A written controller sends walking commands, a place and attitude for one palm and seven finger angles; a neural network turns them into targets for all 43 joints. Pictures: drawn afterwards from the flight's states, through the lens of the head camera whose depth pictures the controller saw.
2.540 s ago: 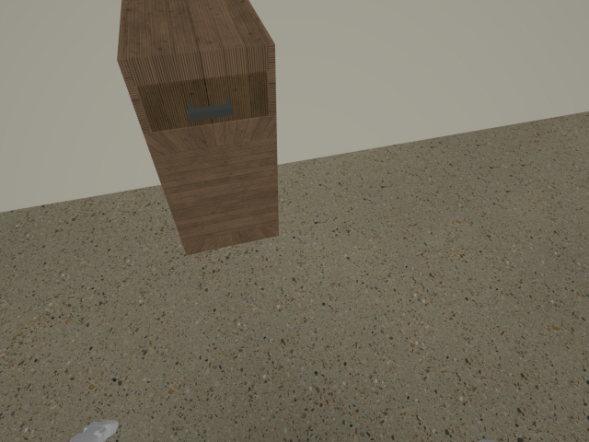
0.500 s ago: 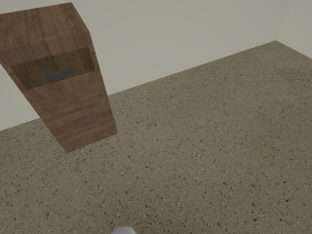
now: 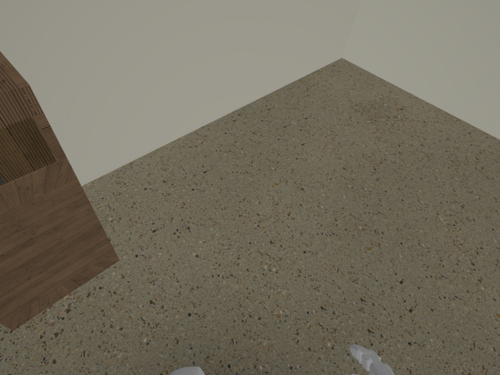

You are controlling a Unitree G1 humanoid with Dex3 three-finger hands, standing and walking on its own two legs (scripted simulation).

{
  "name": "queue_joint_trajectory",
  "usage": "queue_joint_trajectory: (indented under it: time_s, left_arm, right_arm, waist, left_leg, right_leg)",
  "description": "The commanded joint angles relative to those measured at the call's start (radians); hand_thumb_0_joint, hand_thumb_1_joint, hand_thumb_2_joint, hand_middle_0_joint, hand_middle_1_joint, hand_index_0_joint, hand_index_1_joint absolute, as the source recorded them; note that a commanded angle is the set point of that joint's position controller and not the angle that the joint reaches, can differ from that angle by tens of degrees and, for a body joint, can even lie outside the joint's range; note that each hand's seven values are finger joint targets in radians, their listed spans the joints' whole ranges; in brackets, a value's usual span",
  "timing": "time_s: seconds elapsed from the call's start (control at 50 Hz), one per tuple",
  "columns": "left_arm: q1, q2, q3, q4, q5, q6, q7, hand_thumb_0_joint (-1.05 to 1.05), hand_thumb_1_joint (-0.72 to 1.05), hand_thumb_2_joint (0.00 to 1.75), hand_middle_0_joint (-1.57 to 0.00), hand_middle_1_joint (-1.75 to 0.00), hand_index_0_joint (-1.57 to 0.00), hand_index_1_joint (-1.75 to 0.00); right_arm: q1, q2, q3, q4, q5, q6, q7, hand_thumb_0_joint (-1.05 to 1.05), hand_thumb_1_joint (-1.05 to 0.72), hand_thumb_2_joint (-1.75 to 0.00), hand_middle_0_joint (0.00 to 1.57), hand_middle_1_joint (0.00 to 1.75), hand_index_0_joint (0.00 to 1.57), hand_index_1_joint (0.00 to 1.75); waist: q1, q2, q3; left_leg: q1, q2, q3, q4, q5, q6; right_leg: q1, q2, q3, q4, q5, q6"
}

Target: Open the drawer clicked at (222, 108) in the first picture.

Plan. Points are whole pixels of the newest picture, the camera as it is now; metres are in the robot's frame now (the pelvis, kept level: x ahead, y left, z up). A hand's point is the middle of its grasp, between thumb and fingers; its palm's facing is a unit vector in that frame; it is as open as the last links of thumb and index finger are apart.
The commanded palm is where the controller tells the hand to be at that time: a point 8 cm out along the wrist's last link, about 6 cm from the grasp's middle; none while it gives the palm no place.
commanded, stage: walk to a spot facing it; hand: left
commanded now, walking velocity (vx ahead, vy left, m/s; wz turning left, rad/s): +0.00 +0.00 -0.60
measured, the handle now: out of the picture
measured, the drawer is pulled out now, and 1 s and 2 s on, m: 0.00 0.00 0.00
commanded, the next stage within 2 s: turn to face it in 0.02 s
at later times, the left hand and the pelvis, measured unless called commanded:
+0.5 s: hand (165, 354) +0.17 +0.16 -0.15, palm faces -0.06 -0.99 -0.15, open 7.4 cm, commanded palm none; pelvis +0.04 +0.02 +0.01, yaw +0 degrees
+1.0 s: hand out of the picture +0.02 +0.30 -0.15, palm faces +0.33 -0.90 -0.27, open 7.4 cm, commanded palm none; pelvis +0.01 +0.06 +0.01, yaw +18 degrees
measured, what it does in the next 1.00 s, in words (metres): steps on the spot, turning left: right foot, then left foot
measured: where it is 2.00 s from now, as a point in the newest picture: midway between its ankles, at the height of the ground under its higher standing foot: outside the picture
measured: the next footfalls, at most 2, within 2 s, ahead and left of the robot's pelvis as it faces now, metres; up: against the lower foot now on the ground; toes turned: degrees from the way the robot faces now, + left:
right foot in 0.44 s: +0.06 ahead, -0.11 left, +0.00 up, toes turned -8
left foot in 0.74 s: +0.05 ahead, +0.17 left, +0.00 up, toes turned +18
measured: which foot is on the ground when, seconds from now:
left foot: down 0.00-0.46, up 0.48-0.72, down 0.74-1.00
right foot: up 0.00-0.42, down 0.44-0.76, up 0.78-1.00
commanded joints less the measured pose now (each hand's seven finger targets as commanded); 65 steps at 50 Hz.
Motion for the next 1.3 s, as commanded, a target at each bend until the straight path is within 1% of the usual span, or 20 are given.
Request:
queue_joint_trajectory:
  time_s: [0.0,0.12,0.32,0.4,0.44,0.46,0.54,0.64,0.7,0.74,0.76,0.8,0.86,1.04,1.14,1.16,1.18,1.2,1.22,1.28]
  left_arm:
    - [0.049,0.008,0.012,-0.085,0.01,0.021,-0.024,0.0,0.9,0.9,-0.2,-0.3,-0.2,-0.3]
    - [-0.056,-0.003,0.011,-0.13,0.016,0.056,-0.021,0.0,0.9,0.9,-0.2,-0.3,-0.2,-0.3]
    - [-0.2,-0.014,-0.049,-0.101,0.0,0.02,0.024,0.0,0.9,0.9,-0.2,-0.3,-0.2,-0.3]
    - [-0.142,0.036,-0.032,-0.076,-0.007,0.002,0.039,0.0,0.9,0.9,-0.2,-0.3,-0.2,-0.3]
    - [-0.091,0.11,-0.019,-0.063,-0.001,-0.008,0.053,0.0,0.9,0.9,-0.2,-0.3,-0.2,-0.3]
    - [-0.069,0.124,-0.009,-0.068,-0.001,-0.012,0.053,0.0,0.9,0.9,-0.2,-0.3,-0.2,-0.3]
    - [-0.198,0.079,-0.011,-0.114,0.005,-0.012,0.056,0.0,0.9,0.9,-0.2,-0.3,-0.2,-0.3]
    - [-0.189,0.113,0.014,-0.134,0.017,-0.005,0.047,0.0,0.9,0.9,-0.2,-0.3,-0.2,-0.3]
    - [-0.184,0.128,0.019,-0.142,0.003,0.013,0.035,0.0,0.9,0.9,-0.2,-0.3,-0.2,-0.3]
    - [-0.234,0.028,-0.001,-0.223,-0.006,0.026,0.022,0.0,0.9,0.9,-0.2,-0.3,-0.2,-0.3]
    - [-0.276,0.055,0.001,-0.237,0.002,0.03,0.022,0.0,0.9,0.9,-0.2,-0.3,-0.2,-0.3]
    - [-0.309,0.053,0.012,-0.217,0.002,0.035,0.016,0.0,0.9,0.9,-0.2,-0.3,-0.2,-0.3]
    - [-0.221,0.074,0.016,-0.175,0.003,0.031,0.002,0.0,0.9,0.9,-0.2,-0.3,-0.2,-0.3]
    - [-0.218,0.082,0.003,-0.207,-0.006,0.031,0.012,0.0,0.9,0.9,-0.2,-0.3,-0.2,-0.3]
    - [-0.077,0.103,0.008,-0.19,-0.013,0.011,0.022,0.0,0.9,0.9,-0.2,-0.3,-0.2,-0.3]
    - [-0.043,0.163,0.022,-0.189,-0.001,0.002,0.029,0.0,0.9,0.9,-0.2,-0.3,-0.2,-0.3]
    - [-0.057,0.261,0.037,-0.209,0.015,-0.003,0.034,0.0,0.9,0.9,-0.2,-0.3,-0.2,-0.3]
    - [-0.104,0.25,0.024,-0.228,0.004,0.001,0.038,0.0,0.9,0.9,-0.2,-0.3,-0.2,-0.3]
    - [-0.187,0.19,0.011,-0.243,0.003,-0.004,0.037,0.0,0.9,0.9,-0.2,-0.3,-0.2,-0.3]
    - [-0.227,0.122,-0.011,-0.246,-0.002,-0.019,0.032,0.0,0.9,0.9,-0.2,-0.3,-0.2,-0.3]
  right_arm:
    - [0.11,-0.144,-0.042,0.001,0.001,-0.008,-0.021,0.0,-0.9,-0.9,0.2,0.3,0.2,0.3]
    - [0.165,-0.148,-0.051,0.017,0.0,0.004,-0.022,0.0,-0.9,-0.9,0.2,0.3,0.2,0.3]
    - [0.322,-0.173,-0.05,0.148,-0.004,0.027,-0.014,0.0,-0.9,-0.9,0.2,0.3,0.2,0.3]
    - [0.314,-0.145,-0.055,0.144,0.011,0.044,-0.005,0.0,-0.9,-0.9,0.2,0.3,0.2,0.3]
    - [0.296,-0.076,-0.045,0.114,0.018,0.053,0.007,0.0,-0.9,-0.9,0.2,0.3,0.2,0.3]
    - [0.258,-0.072,-0.051,0.096,0.01,0.07,0.007,0.0,-0.9,-0.9,0.2,0.3,0.2,0.3]
    - [0.25,-0.082,-0.077,0.087,0.01,0.104,0.018,0.0,-0.9,-0.9,0.2,0.3,0.2,0.3]
    - [0.198,-0.063,-0.081,0.03,0.006,0.097,0.03,0.0,-0.9,-0.9,0.2,0.3,0.2,0.3]
    - [0.261,-0.125,-0.093,0.026,-0.001,0.087,0.03,0.0,-0.9,-0.9,0.2,0.3,0.2,0.3]
    - [0.358,-0.316,-0.135,0.018,-0.005,0.07,0.021,0.0,-0.9,-0.9,0.2,0.3,0.2,0.3]
    - [0.367,-0.342,-0.139,0.029,-0.007,0.07,0.016,0.0,-0.9,-0.9,0.2,0.3,0.2,0.3]
    - [0.259,-0.306,-0.126,0.001,-0.009,0.064,-0.002,0.0,-0.9,-0.9,0.2,0.3,0.2,0.3]
    - [0.121,-0.269,-0.102,-0.049,-0.008,0.054,-0.005,0.0,-0.9,-0.9,0.2,0.3,0.2,0.3]
    - [0.131,-0.306,-0.114,-0.056,-0.007,0.077,0.005,0.0,-0.9,-0.9,0.2,0.3,0.2,0.3]
    - [0.049,-0.294,-0.119,-0.084,0.001,0.09,0.015,0.0,-0.9,-0.9,0.2,0.3,0.2,0.3]
    - [0.059,-0.237,-0.114,-0.096,0.01,0.093,0.02,0.0,-0.9,-0.9,0.2,0.3,0.2,0.3]
    - [0.065,-0.171,-0.103,-0.123,0.009,0.093,0.021,0.0,-0.9,-0.9,0.2,0.3,0.2,0.3]
    - [0.04,-0.239,-0.116,-0.119,-0.004,0.095,0.022,0.0,-0.9,-0.9,0.2,0.3,0.2,0.3]
    - [0.063,-0.23,-0.118,-0.101,-0.007,0.104,0.031,0.0,-0.9,-0.9,0.2,0.3,0.2,0.3]
    - [0.1,-0.213,-0.113,-0.049,-0.005,0.115,0.042,0.0,-0.9,-0.9,0.2,0.3,0.2,0.3]
  waist:
    - [-0.015,0.221,-0.044]
    - [-0.042,0.169,-0.022]
    - [-0.093,0.208,-0.089]
    - [-0.057,0.128,-0.105]
    - [-0.049,-0.11,-0.093]
    - [-0.021,-0.162,-0.108]
    - [-0.085,-0.099,-0.017]
    - [-0.069,-0.143,-0.028]
    - [-0.109,-0.028,-0.086]
    - [-0.166,0.452,-0.107]
    - [-0.173,0.315,-0.139]
    - [-0.146,0.269,-0.091]
    - [-0.084,0.18,-0.1]
    - [-0.105,0.192,-0.121]
    - [-0.034,0.178,-0.14]
    - [-0.017,0.022,-0.147]
    - [-0.013,-0.287,-0.106]
    - [-0.024,-0.188,-0.084]
    - [-0.075,-0.104,-0.053]
    - [-0.103,-0.126,-0.012]
  left_leg:
    - [0.061,0.25,-0.139,-0.335,0.426,0.046]
    - [0.084,0.249,-0.094,-0.394,0.24,0.075]
    - [0.224,0.213,-0.211,-0.303,0.525,0.106]
    - [0.075,0.145,-0.233,-0.203,0.374,0.018]
    - [-0.14,-0.024,-0.071,-0.021,-0.021,-0.07]
    - [-0.158,-0.045,-0.082,0.173,-0.26,-0.08]
    - [-0.184,-0.014,-0.142,0.468,-0.217,-0.099]
    - [-0.073,-0.019,-0.085,0.174,-0.184,-0.107]
    - [0.138,-0.043,-0.059,-0.09,0.07,-0.102]
    - [0.251,0.307,-0.589,-0.296,0.487,0.08]
    - [0.233,0.351,-0.598,-0.307,0.397,0.14]
    - [0.153,0.251,-0.571,-0.337,0.198,0.098]
    - [0.128,0.152,-0.439,-0.327,0.198,0.071]
    - [0.18,0.127,-0.542,-0.312,0.192,0.124]
    - [-0.019,0.03,-0.533,-0.203,0.174,0.05]
    - [-0.177,-0.06,-0.454,-0.051,-0.004,-0.017]
    - [-0.342,-0.202,-0.246,0.231,-0.273,-0.1]
    - [-0.279,-0.14,-0.289,0.412,-0.295,-0.085]
    - [-0.258,-0.122,-0.303,0.501,-0.204,-0.084]
    - [-0.258,-0.087,-0.237,0.604,-0.095,-0.114]
  right_leg:
    - [-0.115,-0.096,-0.027,0.06,0.13,0.023]
    - [-0.193,-0.121,-0.022,-0.052,0.24,0.045]
    - [0.048,-0.09,-0.111,-0.626,0.115,0.029]
    - [0.273,-0.159,-0.064,-0.879,0.345,-0.003]
    - [0.386,-0.418,0.095,-0.883,0.664,-0.111]
    - [0.353,-0.481,0.105,-0.912,0.753,-0.193]
    - [0.176,-0.403,-0.064,-0.937,0.625,-0.157]
    - [0.151,-0.403,-0.145,-0.826,0.544,-0.107]
    - [0.073,-0.353,-0.216,-0.63,0.402,-0.033]
    - [-0.242,-0.141,-0.21,-0.191,-0.213,0.089]
    - [-0.241,-0.151,-0.09,-0.072,-0.173,0.062]
    - [-0.28,-0.163,-0.027,-0.012,-0.022,0.058]
    - [-0.202,-0.15,-0.026,-0.071,0.107,0.068]
    - [-0.088,-0.08,-0.026,-0.403,0.049,0.065]
    - [0.244,-0.05,-0.043,-0.814,0.222,0.039]
    - [0.377,-0.203,0.097,-0.972,0.163,-0.006]
    - [0.368,-0.484,0.402,-1.062,0.142,-0.117]
    - [0.202,-0.52,0.356,-1.055,0.179,-0.157]
    - [0.141,-0.435,0.234,-1.046,0.198,-0.143]
    - [0.165,-0.33,0.038,-0.959,0.462,-0.106]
